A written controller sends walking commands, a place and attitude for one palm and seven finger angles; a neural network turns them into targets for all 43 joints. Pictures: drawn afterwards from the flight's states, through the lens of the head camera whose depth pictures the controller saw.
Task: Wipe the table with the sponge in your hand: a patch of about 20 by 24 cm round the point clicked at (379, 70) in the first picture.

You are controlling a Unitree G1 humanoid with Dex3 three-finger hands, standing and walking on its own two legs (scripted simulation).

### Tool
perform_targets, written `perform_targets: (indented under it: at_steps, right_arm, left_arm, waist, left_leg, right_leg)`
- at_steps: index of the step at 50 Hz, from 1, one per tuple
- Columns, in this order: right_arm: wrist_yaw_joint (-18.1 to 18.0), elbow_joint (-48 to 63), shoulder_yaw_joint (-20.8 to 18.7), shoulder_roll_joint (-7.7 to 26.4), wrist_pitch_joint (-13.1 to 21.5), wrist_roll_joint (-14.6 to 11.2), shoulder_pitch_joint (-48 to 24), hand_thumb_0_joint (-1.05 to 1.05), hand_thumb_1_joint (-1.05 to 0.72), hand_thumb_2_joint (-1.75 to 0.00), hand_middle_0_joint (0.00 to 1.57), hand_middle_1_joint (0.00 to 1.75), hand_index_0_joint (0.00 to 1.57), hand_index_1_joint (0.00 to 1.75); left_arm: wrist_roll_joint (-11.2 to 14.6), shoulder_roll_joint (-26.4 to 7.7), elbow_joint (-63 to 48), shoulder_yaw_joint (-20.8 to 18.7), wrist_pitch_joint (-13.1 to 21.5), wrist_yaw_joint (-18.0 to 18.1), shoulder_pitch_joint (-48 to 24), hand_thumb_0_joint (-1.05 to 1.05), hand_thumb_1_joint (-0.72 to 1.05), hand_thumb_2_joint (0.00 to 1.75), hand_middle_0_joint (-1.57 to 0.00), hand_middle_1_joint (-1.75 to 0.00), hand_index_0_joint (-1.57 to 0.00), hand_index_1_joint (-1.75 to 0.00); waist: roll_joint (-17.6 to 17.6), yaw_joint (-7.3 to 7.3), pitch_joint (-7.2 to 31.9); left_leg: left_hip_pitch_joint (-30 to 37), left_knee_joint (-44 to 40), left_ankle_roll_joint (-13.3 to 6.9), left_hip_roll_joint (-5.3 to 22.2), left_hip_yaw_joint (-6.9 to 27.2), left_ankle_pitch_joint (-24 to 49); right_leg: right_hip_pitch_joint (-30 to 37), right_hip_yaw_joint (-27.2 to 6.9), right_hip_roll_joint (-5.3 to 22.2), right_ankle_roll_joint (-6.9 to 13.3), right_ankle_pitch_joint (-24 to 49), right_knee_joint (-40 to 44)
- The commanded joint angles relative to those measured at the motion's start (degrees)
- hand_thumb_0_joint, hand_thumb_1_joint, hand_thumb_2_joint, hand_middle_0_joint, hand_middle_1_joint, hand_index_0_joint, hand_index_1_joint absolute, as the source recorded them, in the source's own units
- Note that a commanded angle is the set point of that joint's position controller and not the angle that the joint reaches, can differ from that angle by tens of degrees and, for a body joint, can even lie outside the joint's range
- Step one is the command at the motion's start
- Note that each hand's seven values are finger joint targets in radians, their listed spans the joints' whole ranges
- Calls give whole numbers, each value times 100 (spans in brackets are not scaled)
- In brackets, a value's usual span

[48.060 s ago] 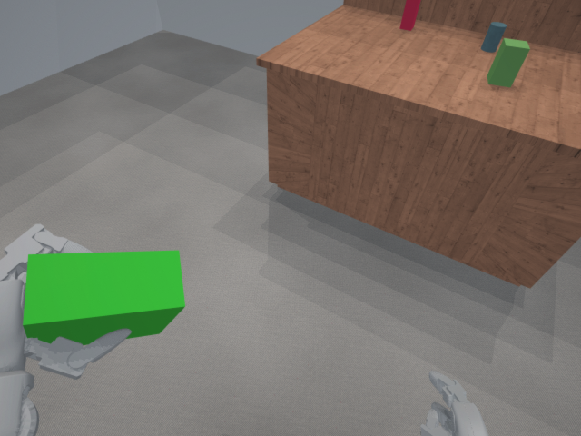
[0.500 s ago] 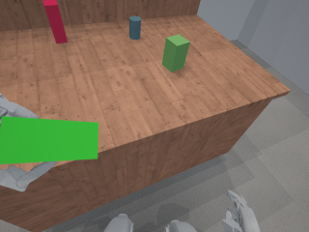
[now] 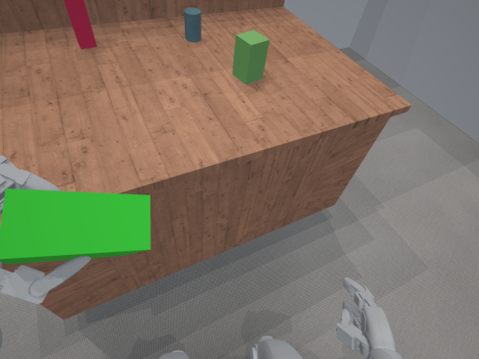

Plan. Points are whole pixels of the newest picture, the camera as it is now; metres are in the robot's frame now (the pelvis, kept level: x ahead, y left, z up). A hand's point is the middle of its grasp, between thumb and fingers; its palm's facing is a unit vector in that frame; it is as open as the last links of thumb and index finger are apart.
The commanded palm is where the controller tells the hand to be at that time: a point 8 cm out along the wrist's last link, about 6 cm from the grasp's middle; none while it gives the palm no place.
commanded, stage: stop stepping back and stand still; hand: left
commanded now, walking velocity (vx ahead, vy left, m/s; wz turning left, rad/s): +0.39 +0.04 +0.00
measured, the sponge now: (98, 229) +0.24 +0.19 +0.15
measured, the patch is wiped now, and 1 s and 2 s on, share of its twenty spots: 1.00 1.00 1.00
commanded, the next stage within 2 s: stand and wait in 0.94 s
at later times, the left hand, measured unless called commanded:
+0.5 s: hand out of the picture +0.06 +0.20 +0.19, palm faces +0.43 -0.81 -0.39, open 10.2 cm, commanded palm +0.02 +0.24 +0.19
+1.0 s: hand out of the picture +0.01 +0.19 +0.18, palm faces +0.48 -0.78 -0.40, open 10.2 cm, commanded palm -0.04 +0.22 +0.19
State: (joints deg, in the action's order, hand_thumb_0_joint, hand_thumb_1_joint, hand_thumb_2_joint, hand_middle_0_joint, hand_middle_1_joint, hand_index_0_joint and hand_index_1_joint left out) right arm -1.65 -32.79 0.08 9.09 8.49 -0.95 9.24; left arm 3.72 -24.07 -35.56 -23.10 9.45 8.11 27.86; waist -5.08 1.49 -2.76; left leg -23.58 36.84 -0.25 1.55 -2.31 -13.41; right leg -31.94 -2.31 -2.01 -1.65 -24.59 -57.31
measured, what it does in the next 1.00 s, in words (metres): walks backwards: right foot, then left foot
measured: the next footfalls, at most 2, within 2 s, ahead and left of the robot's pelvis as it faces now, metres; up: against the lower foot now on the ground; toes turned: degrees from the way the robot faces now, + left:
right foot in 0.12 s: +0.03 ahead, -0.13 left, +0.00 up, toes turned -1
left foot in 0.36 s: -0.14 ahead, +0.09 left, +0.00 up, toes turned +7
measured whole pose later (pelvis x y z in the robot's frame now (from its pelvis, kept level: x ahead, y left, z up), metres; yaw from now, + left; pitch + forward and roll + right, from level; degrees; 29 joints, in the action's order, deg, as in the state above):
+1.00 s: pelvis -0.18 -0.08 +0.01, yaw +5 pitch -1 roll +1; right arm -3.8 -36.4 1.3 10.7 8.3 -1.3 14.6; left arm 2.6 -22.9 -24.8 -20.4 7.3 8.6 26.9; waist -0.7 1.7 3.6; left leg -14.8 31.4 -0.9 1.7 -3.6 -16.1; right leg -26.4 3.1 1.3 -0.2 -23.2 -49.9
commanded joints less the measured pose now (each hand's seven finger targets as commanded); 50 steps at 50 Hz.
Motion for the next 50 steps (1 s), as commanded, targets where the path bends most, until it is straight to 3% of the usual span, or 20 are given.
perform_targets:
  at_steps: [1,5,7,8,11,16,18,20,21,23,27,28,30,31,33,39,40,42,45,50]
  right_arm:
    - [-35,803,-257,1087,281,-91,-200,0,-90,-90,20,30,20,30]
    - [-159,888,-200,1075,59,-20,-182,0,-90,-90,20,30,20,30]
    - [-171,757,-311,1102,14,-114,-103,0,-90,-90,20,30,20,30]
    - [-123,617,-313,1148,12,-116,-94,0,-90,-90,20,30,20,30]
    - [-59,381,-104,863,-197,-72,-314,0,-90,-90,20,30,20,30]
    - [-211,508,-137,859,164,-128,-131,0,-90,-90,20,30,20,30]
    - [-282,676,-175,961,293,-79,67,0,-90,-90,20,30,20,30]
    - [-315,601,-224,890,437,-74,33,0,-90,-90,20,30,20,30]
    - [-250,518,-159,838,495,-58,-159,0,-90,-90,20,30,20,30]
    - [-142,-1,-206,944,553,-160,68,0,-90,-90,20,30,20,30]
    - [-195,328,-185,1161,376,-129,-41,0,-90,-90,20,30,20,30]
    - [-209,445,-204,1172,324,-111,-95,0,-90,-90,20,30,20,30]
    - [-213,569,-244,1035,238,-124,-175,0,-90,-90,20,30,20,30]
    - [-125,379,-302,1082,209,-126,34,0,-90,-90,20,30,20,30]
    - [-81,289,-180,887,80,-104,-273,0,-90,-90,20,30,20,30]
    - [-337,430,-15,736,168,4,-257,0,-90,-90,20,30,20,30]
    - [-378,514,-34,861,191,42,-237,0,-90,-90,20,30,20,30]
    - [-401,699,-171,1045,283,23,-281,0,-90,-90,20,30,20,30]
    - [-215,329,-162,895,287,-89,-46,0,-90,-90,20,30,20,30]
    - [-241,565,-105,1031,263,-21,-300,0,-90,-90,20,30,20,30]
  left_arm:
    - [-13,-649,-1421,-405,277,123,-178,0,10,130,-120,-160,-120,-160]
    - [-147,-729,-846,-416,171,57,-382,0,10,130,-120,-160,-120,-160]
    - [-91,-754,-675,-298,183,-3,-670,0,10,130,-120,-160,-120,-160]
    - [-33,-707,-610,-138,157,-112,-882,0,10,130,-120,-160,-120,-160]
    - [28,-833,-581,-275,102,-235,-858,0,10,130,-120,-160,-120,-160]
    - [-20,-986,-1104,-521,168,-56,-522,0,10,130,-120,-160,-120,-160]
    - [-5,-902,-1159,-538,197,20,-232,0,10,130,-120,-160,-120,-160]
    - [-77,-1140,-1119,-663,298,99,-613,0,10,130,-120,-160,-120,-160]
    - [-90,-970,-1128,-409,338,69,-1115,0,10,130,-120,-160,-120,-160]
    - [-126,-891,0,-425,436,-66,-1043,0,10,130,-120,-160,-120,-160]
    - [-83,-496,382,-83,249,-194,-1035,0,10,130,-120,-160,-120,-160]
    - [-76,-442,313,4,208,-204,-1015,0,10,130,-120,-160,-120,-160]
    - [8,-756,22,-182,219,-242,-1142,0,10,130,-120,-160,-120,-160]
    - [3,-801,-219,-245,297,-251,-1253,0,10,130,-120,-160,-120,-160]
    - [47,-903,-707,-279,307,-260,-1173,0,10,130,-120,-160,-120,-160]
    - [-35,-868,-1100,-297,195,101,-513,0,10,130,-120,-160,-120,-160]
    - [-45,-843,-1128,-273,211,154,-569,0,10,130,-120,-160,-120,-160]
    - [-62,-888,-1097,-399,258,268,-726,0,10,130,-120,-160,-120,-160]
    - [-120,-752,25,-341,141,185,-519,0,10,130,-120,-160,-120,-160]
    - [-77,-415,-276,42,101,113,-560,0,10,130,-120,-160,-120,-160]
  waist:
    - [1998,13,721]
    - [991,-165,710]
    - [-1310,-61,804]
    - [-1525,71,659]
    - [230,227,527]
    - [49,-66,1452]
    - [1311,-138,1573]
    - [2794,-12,1186]
    - [2925,109,251]
    - [741,-92,-339]
    - [1027,-143,176]
    - [409,-189,338]
    - [-1445,-86,688]
    - [-1528,-43,973]
    - [145,32,507]
    - [241,-1,1022]
    - [940,36,1044]
    - [2763,-18,934]
    - [915,7,191]
    - [1465,-126,375]
  left_leg:
    - [-401,-1782,-561,1276,1463,-2166]
    - [-831,34,-239,353,535,-2617]
    - [-707,4262,53,-367,293,-1564]
    - [-539,5103,104,-246,862,-947]
    - [-307,4617,-32,217,683,-181]
    - [955,-172,-422,-23,-56,-1271]
    - [1272,-2165,-514,175,-172,-529]
    - [1560,-1880,-1094,1260,855,1181]
    - [560,-2238,-1528,1752,2183,430]
    - [-110,-2066,-1326,1792,1715,-238]
    - [-364,-221,-733,760,479,-1811]
    - [-693,832,-592,301,195,-2197]
    - [-1284,3747,-243,-301,187,-1405]
    - [-1177,4090,-162,-163,708,-939]
    - [-840,3654,-175,147,562,-491]
    - [1453,-477,-421,-14,-301,-1297]
    - [1503,-1303,-524,70,-32,-1627]
    - [1676,-2493,-1251,1789,2342,-2110]
    - [726,-2393,-1295,1712,2072,-1861]
    - [72,-1889,-681,1052,938,-2093]
  right_leg:
    - [1103,276,207,69,259,921]
    - [2261,728,214,306,1103,3353]
    - [1047,-1696,2081,1240,1415,4535]
    - [59,-2077,2165,1274,981,4474]
    - [-936,-676,1801,865,193,3893]
    - [415,-733,1543,595,-11,3203]
    - [1072,-20,696,415,392,1346]
    - [-99,738,-24,16,-446,-669]
    - [-708,-39,390,97,-337,-1270]
    - [-575,-369,633,181,-56,-1051]
    - [1806,727,277,81,1016,2444]
    - [2219,639,301,148,900,3071]
    - [1757,-2613,1981,930,-197,4380]
    - [1540,-3021,2044,895,-736,4527]
    - [421,-2361,2056,1069,-1633,4545]
    - [175,-893,1503,771,-1771,3890]
    - [394,-522,1111,647,-1590,3020]
    - [-384,658,-17,125,-780,-169]
    - [-720,-111,583,142,45,-786]
    - [1760,848,198,105,286,2400]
